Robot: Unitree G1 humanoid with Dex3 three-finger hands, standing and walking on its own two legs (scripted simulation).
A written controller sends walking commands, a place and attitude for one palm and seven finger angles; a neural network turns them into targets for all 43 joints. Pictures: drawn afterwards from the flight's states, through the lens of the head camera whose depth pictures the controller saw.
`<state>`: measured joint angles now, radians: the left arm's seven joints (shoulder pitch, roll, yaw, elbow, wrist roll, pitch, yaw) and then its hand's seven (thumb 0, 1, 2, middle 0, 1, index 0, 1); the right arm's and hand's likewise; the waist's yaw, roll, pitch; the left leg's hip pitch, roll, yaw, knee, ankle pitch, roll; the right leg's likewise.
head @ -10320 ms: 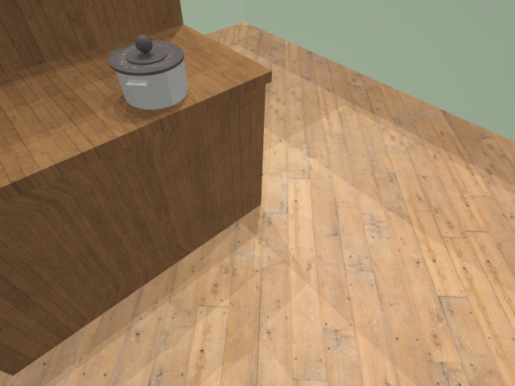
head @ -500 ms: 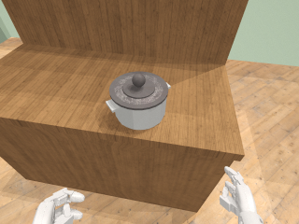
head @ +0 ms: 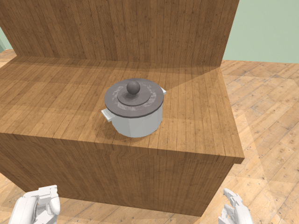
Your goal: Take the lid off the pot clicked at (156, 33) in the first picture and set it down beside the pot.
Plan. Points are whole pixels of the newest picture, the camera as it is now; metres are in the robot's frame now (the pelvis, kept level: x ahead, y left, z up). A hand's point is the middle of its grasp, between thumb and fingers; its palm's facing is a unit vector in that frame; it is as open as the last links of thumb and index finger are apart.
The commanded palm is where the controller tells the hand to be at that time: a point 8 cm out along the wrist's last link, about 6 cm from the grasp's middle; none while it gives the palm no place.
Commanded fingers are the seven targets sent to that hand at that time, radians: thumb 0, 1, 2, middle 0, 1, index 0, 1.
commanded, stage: raise the hand higher, near the body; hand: left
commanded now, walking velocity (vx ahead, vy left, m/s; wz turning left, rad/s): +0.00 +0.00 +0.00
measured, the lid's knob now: (133, 87) +0.49 +0.11 +0.12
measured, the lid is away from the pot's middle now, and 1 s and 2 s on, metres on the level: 0.00 0.00 0.00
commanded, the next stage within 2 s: reach forward and open the fingers in 0.52 s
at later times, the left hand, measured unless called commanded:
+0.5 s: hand (51, 185) +0.16 +0.23 +0.10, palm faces +0.32 -0.85 -0.41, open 3.1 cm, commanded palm +0.12 +0.27 +0.13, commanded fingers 0.00 0.90 0.90 -1.30 -1.50 -1.30 -1.50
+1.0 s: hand (37, 173) +0.18 +0.26 +0.12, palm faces -0.07 -0.07 -1.00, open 3.2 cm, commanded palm +0.17 +0.26 +0.18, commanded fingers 0.00 0.28 1.27 -1.09 -0.79 -1.09 -0.79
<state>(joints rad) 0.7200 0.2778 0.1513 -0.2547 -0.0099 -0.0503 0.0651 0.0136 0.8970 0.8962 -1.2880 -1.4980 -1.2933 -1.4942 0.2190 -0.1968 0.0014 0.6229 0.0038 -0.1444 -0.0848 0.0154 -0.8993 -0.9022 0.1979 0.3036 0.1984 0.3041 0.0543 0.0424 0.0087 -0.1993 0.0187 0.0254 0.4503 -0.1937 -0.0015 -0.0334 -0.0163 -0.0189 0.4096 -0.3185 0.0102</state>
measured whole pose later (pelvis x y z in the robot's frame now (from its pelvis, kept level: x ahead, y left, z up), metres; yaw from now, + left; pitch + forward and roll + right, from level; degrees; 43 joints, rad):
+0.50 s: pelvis +0.00 +0.00 +0.00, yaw +0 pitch -4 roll +0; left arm 0.63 0.30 0.22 -0.39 -0.03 -0.08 0.07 0.01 0.89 0.90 -1.30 -1.50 -1.30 -1.50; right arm 0.19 -0.19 0.02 0.59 0.00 -0.13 -0.08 0.01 -0.90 -0.90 0.20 0.30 0.20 0.30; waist 0.07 0.05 0.02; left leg -0.18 0.02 0.02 0.45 -0.20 -0.01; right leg -0.01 -0.01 -0.02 0.40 -0.32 0.01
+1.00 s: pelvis -0.01 -0.01 -0.01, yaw +2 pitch -1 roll +0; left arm 0.40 0.65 0.14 -0.38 0.71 0.09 -0.12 0.00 0.55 1.09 -1.19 -1.12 -1.19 -1.12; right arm 0.11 -0.29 0.00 0.56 0.04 0.10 -0.03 0.01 -0.90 -0.90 0.20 0.30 0.20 0.30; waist 0.07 0.15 -0.04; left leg -0.32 0.02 -0.01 0.53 -0.20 0.00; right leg -0.16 -0.01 -0.05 0.52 -0.35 0.00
